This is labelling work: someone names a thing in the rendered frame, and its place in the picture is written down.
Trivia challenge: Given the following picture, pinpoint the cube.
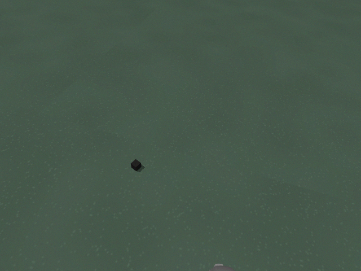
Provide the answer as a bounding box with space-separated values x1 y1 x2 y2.
131 159 142 171

